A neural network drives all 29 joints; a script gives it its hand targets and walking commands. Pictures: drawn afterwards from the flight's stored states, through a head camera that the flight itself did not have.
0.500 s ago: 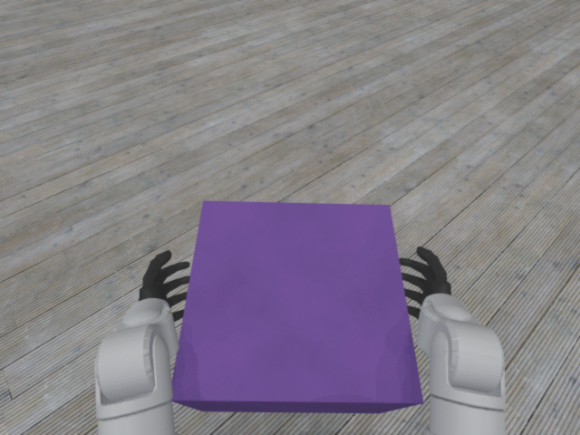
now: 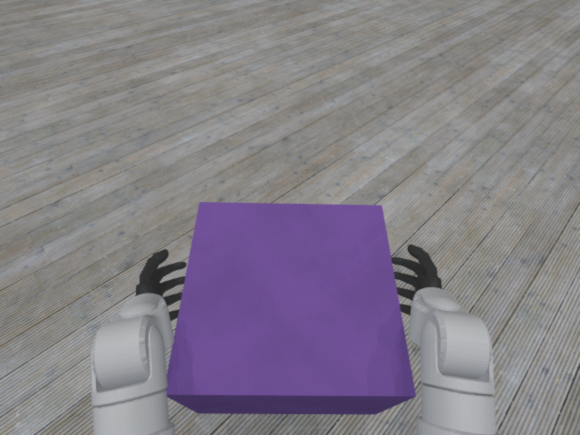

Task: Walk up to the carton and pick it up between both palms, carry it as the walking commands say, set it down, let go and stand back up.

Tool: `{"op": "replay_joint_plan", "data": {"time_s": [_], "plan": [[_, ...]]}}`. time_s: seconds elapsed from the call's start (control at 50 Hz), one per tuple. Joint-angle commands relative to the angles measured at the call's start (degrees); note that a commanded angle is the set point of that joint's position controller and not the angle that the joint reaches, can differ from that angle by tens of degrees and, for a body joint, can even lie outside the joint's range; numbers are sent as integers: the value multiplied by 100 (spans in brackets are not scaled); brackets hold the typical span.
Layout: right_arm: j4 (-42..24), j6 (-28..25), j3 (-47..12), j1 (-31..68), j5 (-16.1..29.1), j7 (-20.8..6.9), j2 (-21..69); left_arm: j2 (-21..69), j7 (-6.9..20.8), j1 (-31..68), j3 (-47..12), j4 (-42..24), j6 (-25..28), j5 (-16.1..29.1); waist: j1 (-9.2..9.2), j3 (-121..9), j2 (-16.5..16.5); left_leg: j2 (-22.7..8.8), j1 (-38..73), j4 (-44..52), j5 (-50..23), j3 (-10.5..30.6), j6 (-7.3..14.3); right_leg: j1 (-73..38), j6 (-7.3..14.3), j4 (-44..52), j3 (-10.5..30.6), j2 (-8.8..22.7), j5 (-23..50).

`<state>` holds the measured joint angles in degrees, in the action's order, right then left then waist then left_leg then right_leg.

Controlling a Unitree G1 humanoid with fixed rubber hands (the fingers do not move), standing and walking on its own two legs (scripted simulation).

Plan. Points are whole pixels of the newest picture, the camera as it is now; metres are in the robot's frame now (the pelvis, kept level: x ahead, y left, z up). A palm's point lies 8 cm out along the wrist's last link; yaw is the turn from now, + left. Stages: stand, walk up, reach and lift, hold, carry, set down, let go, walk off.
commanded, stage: carry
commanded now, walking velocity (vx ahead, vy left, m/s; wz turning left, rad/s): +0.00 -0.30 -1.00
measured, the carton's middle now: (289, 310) +0.31 +0.02 -0.01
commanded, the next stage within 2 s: none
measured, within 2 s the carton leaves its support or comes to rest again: neither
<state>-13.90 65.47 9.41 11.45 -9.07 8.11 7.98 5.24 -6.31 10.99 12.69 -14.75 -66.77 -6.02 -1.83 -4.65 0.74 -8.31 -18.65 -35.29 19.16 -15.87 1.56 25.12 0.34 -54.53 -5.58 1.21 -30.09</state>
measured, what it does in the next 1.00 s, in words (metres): steps to the right, turning right: right foot, then left foot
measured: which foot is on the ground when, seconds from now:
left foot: down 0.00-0.28, up 0.30-0.56, down 0.58-0.94, up 0.96-1.00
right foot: up 0.00-0.26, down 0.28-0.58, up 0.60-0.92, down 0.94-1.00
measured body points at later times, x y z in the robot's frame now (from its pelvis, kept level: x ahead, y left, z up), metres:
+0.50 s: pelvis -0.05 -0.17 -0.02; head +0.00 -0.18 +0.43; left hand +0.28 -0.10 +0.04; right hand +0.16 -0.43 +0.04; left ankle -0.03 -0.07 -0.69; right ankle -0.01 -0.26 -0.73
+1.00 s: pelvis -0.16 -0.33 -0.03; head -0.16 -0.34 +0.42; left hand +0.17 -0.42 +0.06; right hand -0.09 -0.67 +0.06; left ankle -0.05 -0.13 -0.70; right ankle -0.20 -0.47 -0.73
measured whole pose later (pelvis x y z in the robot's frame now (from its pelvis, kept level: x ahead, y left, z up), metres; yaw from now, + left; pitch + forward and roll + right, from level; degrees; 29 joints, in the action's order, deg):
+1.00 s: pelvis -0.16 -0.33 -0.03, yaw -47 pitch +3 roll -2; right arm -19.2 66.7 13.6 12.2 -9.6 3.9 6.3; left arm 8.4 -6.2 12.5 9.2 -18.5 -66.3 -9.3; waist -1.7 -3.4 3.1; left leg -24.1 -23.2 -56.5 35.2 -9.7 -10.0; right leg 30.0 0.1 -41.5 -6.2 1.7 -13.4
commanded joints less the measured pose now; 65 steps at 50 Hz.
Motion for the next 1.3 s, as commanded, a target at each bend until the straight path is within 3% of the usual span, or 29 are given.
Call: {"op": "replay_joint_plan", "data": {"time_s": [0.0,0.22,0.24,0.26,0.28,0.3,0.32,0.4,0.5,0.54,0.56,0.58,0.6,0.64,0.72,0.88,0.9,0.92,0.94,0.96,0.98,1.04,1.12,1.16,1.2,1.22,1.24,1.26,1.28], "plan": [[-495,121,-4087,2681,2536,-1942,5088,5351,2105,3407,-4590,-272,-104,2670,283,-998,758,-2175,1001,1530,-1850,1544,432,837,-53,-492,458,590,373],[-590,254,-4023,2395,2524,-2044,4800,5162,1908,2886,-4597,-488,-185,2483,201,-1299,1702,-2176,1084,409,-2394,217,-261,-117,-109,1724,-527,65,899],[-584,256,-4050,2411,2509,-2030,4823,5124,1908,2752,-4562,-418,-207,2455,99,-1409,1387,-2032,932,-233,-2079,53,-449,-581,-79,2384,-573,-100,1200],[-513,260,-4036,2379,2484,-2023,4791,5132,1920,2683,-4542,-390,-224,2395,-2,-1292,445,-1626,273,-1318,-1201,-143,-651,-1101,49,3163,-139,11,1779],[-378,320,-3968,2382,2385,-2013,4708,5102,1979,2484,-4449,-222,-234,2288,-32,-1168,-1014,-861,-1230,-2487,1909,-132,-884,-1650,529,3346,1410,900,3374],[-403,324,-4014,2398,2388,-2039,4867,4921,2022,2263,-4340,-210,-186,2128,-53,-1089,-2350,-274,-2343,-3476,2972,356,-1039,-1751,1211,3105,2759,1585,5581],[-178,242,-4041,2348,2415,-2013,5044,5109,2049,2486,-4318,-286,-163,2194,61,-1226,-1643,-388,-2468,-4195,2808,909,-999,-2195,1301,2342,2121,1296,7752],[-1110,23,-4365,2985,2837,-2020,5251,5425,1998,2570,-4416,-720,75,2293,88,-2016,-963,-343,-1795,-3590,1150,1065,-846,-1867,1158,2415,1468,727,5006],[-1081,79,-4178,2168,2757,-2015,4952,5217,1844,2188,-4713,-1009,94,2252,72,-2007,-747,172,-536,-1610,836,1107,-555,-1114,1359,2767,2260,712,4458],[-926,98,-4061,1952,2689,-2063,4847,5121,1821,2146,-4805,-1070,62,2245,117,-2015,-604,223,728,-32,250,943,-400,-395,1071,2743,2082,417,3946],[-814,86,-4001,1841,2649,-2090,4821,5079,1809,2233,-4834,-1078,45,2265,260,-2021,-29,-434,2119,1275,-612,1391,-209,712,647,2096,1642,56,2871],[-618,35,-4048,1629,2617,-2097,4876,5018,1833,2251,-4796,-1159,3,2338,219,-1878,2504,-3021,2673,1581,-2303,3452,732,2161,86,-108,534,-633,335],[-521,8,-4029,1580,2580,-2083,4957,4852,1871,2722,-4956,-1496,48,2361,171,-1519,1966,-3537,2233,1578,-3704,3538,1173,2636,35,-1524,687,60,41],[-944,-29,-4040,1950,2633,-2085,4919,5007,1886,2639,-4827,-1281,37,2320,190,-1321,505,-2697,1951,1235,-4134,2193,651,2251,-85,-2198,1053,423,680],[-955,150,-3896,2224,2604,-2130,4497,5010,1817,2439,-4762,-825,-52,2324,177,-904,962,-1685,1482,848,-3785,431,-120,1545,-422,-949,187,314,1123],[-633,327,-3812,2132,2431,-2118,4391,5000,1821,2523,-4638,-575,-259,2342,248,-1018,2023,-2186,1573,385,-3641,-184,-602,253,-397,1764,-746,32,978],[-655,317,-3849,2175,2437,-2107,4465,4997,1826,2449,-4609,-504,-273,2325,155,-1259,1626,-2082,1505,-395,-3470,-332,-741,-302,-358,2414,-744,-122,1277],[-669,315,-3853,2188,2434,-2097,4463,5040,1841,2355,-4613,-481,-280,2279,6,-1396,561,-1722,849,-1577,-2597,-407,-899,-1015,-183,3094,-413,-182,1751],[-570,357,-3831,2234,2391,-2086,4440,5088,1914,2275,-4554,-390,-285,2250,-3,-1196,-733,-1114,-689,-2661,1645,-243,-1035,-1599,202,2879,689,619,4177],[-410,390,-3878,2328,2286,-2104,4642,4769,1991,1869,-4261,-93,-238,2026,-28,-1296,-2404,-200,-2270,-3634,3100,178,-1193,-2040,974,2646,2495,1432,6473],[-285,351,-3902,2391,2338,-2105,4831,5026,2004,2078,-4297,-191,-206,2073,20,-1585,-2201,-282,-2318,-4090,3010,955,-1023,-2245,1149,2300,2320,1304,7411],[-912,113,-4299,3084,2774,-2111,5146,5390,2040,2410,-4227,-483,12,2188,76,-2052,-1415,-367,-2037,-3946,1575,1109,-875,-1977,994,2176,1546,837,5616],[-1318,-13,-4361,2698,2859,-2029,5106,5356,1961,2332,-4537,-1018,173,2239,70,-2050,-1027,11,-1141,-2746,1031,990,-709,-1266,1012,3089,2147,674,3489],[-1275,22,-4302,2320,2815,-2036,5046,5220,1895,2217,-4680,-1203,148,2248,91,-2030,-944,261,-199,-1630,901,971,-535,-731,651,3511,2272,502,3322],[-1200,37,-4184,2029,2725,-2069,4922,5109,1866,2246,-4818,-1365,113,2288,127,-2053,-899,344,1580,295,395,721,-319,95,-169,3911,1891,57,3114],[-1163,17,-4105,1883,2672,-2080,4850,5094,1855,2336,-4920,-1472,98,2362,267,-2215,73,-513,3120,1854,-214,1270,-64,1000,-653,3007,1264,-338,2070],[-905,-39,-4053,1676,2597,-2081,4953,5017,1874,2468,-4996,-1516,32,2516,275,-2022,3126,-3422,2545,2016,-852,3715,1020,1871,-605,-764,566,-628,58],[-803,-26,-4092,1531,2590,-2076,5056,4939,1887,2503,-5043,-1673,66,2416,103,-1442,1788,-3553,1904,1948,-2357,3351,1107,2374,-254,-1814,855,104,288],[-926,-20,-4106,1782,2650,-2103,4999,4969,1851,2354,-4849,-1473,64,2305,113,-1377,874,-2992,1752,1571,-3156,2522,789,2066,-130,-2219,973,216,690]]}}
